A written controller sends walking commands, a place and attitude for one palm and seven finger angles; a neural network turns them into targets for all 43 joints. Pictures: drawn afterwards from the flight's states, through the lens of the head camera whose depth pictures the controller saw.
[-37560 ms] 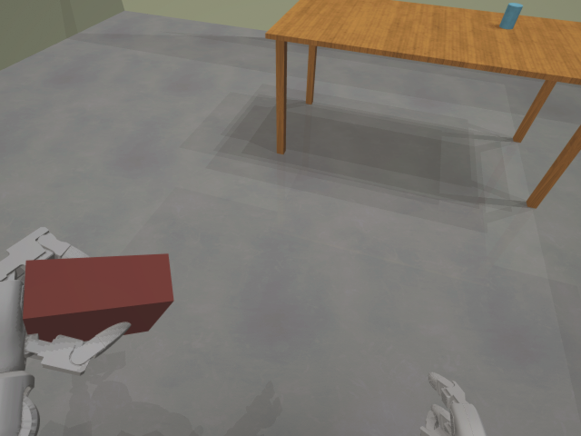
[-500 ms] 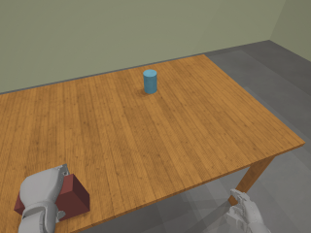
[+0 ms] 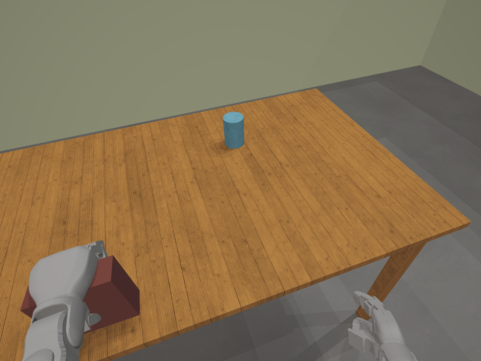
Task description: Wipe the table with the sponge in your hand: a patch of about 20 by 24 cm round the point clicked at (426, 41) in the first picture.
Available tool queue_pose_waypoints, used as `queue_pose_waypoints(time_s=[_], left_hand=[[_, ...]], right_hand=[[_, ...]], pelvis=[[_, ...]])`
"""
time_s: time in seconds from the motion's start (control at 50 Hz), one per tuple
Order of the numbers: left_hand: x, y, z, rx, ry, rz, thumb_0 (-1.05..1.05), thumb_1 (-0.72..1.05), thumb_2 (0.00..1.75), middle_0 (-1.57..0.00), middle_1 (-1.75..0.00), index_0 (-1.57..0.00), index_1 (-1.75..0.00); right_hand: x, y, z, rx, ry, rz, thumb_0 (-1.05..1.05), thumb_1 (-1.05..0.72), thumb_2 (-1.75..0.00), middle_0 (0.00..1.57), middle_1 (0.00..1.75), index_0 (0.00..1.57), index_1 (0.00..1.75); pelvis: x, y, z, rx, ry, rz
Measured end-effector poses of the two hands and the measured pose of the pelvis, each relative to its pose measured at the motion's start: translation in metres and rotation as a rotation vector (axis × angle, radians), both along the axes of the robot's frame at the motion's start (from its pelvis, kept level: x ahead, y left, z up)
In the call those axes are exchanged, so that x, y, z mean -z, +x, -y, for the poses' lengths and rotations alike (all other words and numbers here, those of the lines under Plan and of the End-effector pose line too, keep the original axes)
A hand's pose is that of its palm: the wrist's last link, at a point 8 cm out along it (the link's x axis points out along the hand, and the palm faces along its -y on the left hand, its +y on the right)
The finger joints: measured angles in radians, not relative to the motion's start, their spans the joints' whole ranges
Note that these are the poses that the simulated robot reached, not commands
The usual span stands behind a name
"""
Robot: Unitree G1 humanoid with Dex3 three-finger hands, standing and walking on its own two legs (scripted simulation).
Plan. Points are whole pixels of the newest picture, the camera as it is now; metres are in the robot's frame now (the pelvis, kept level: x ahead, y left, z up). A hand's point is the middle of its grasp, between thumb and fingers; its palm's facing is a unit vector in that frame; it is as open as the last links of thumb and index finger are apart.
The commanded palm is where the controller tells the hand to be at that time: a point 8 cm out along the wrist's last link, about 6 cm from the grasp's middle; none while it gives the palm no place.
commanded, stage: lift the sponge slowly off the table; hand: left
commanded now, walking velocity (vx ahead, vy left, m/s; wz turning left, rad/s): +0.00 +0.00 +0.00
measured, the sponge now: (93, 304) +0.19 +0.30 -0.01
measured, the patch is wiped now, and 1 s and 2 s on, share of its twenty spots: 1.00 1.00 1.00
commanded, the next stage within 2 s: bring the sponge back beside the body in 0.88 s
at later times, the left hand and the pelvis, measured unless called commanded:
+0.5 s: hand (72, 284) +0.19 +0.30 +0.06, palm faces +0.00 -0.10 -0.99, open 9.4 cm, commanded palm +0.17 +0.29 +0.13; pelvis +0.00 -0.02 +0.00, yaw +0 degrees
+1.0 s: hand (60, 278) +0.19 +0.31 +0.08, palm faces +0.01 -0.11 -0.99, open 9.4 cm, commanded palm +0.16 +0.30 +0.15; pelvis -0.01 -0.01 +0.01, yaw +0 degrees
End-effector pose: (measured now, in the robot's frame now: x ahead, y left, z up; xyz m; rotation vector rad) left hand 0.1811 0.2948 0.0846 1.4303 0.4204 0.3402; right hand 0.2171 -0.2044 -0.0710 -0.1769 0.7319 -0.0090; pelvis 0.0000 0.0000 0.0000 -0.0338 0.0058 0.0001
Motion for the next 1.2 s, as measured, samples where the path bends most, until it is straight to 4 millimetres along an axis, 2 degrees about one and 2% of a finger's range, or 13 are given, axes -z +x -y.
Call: queue_pose_waypoints(time_s=[0.26,0.48,0.62,0.84,1.0,1.2], left_hand=[[-0.016,-0.004,0.003,0.005,0.008,0.005,-0.01,-0.48,1.07,-0.80,-1.40,-0.83,-1.43],[-0.033,-0.010,0.003,0.005,0.010,0.021,-0.01,-0.48,1.07,-0.80,-1.40,-0.83,-1.43],[-0.042,-0.014,0.001,0.004,0.011,0.035,-0.01,-0.48,1.07,-0.80,-1.40,-0.83,-1.43],[-0.058,-0.009,0.003,0.026,0.014,0.071,-0.01,-0.48,1.06,-0.80,-1.40,-0.83,-1.43],[-0.052,-0.012,-0.007,-0.005,0.003,0.029,-0.01,-0.48,1.06,-0.80,-1.40,-0.83,-1.43],[-0.059,-0.010,0.007,0.057,0.002,0.085,-0.01,-0.48,1.06,-0.80,-1.40,-0.83,-1.43]], right_hand=[[-0.003,0.002,0.017,0.002,-0.022,0.012,0.01,-0.90,-0.90,0.20,0.30,0.20,0.30],[-0.009,0.006,0.020,-0.003,-0.018,0.035,0.01,-0.90,-0.90,0.20,0.30,0.20,0.30],[-0.012,0.008,0.017,-0.014,-0.023,0.052,0.01,-0.90,-0.90,0.20,0.30,0.20,0.30],[-0.016,0.008,0.004,-0.035,-0.004,0.066,0.01,-0.90,-0.90,0.20,0.30,0.20,0.30],[-0.017,0.005,0.001,-0.045,-0.016,0.062,0.01,-0.90,-0.90,0.20,0.30,0.20,0.30],[-0.017,0.002,-0.003,-0.045,-0.012,0.063,0.01,-0.90,-0.90,0.20,0.30,0.20,0.30]], pelvis=[[-0.003,-0.002,0.010,-0.004,0.007,0.025],[-0.005,-0.002,0.015,-0.001,0.011,0.042],[-0.005,-0.005,0.014,-0.007,0.010,0.054],[-0.007,-0.010,0.011,-0.005,0.012,0.065],[-0.008,-0.013,0.008,-0.007,0.010,0.070],[-0.008,-0.014,0.005,-0.002,0.009,0.073]])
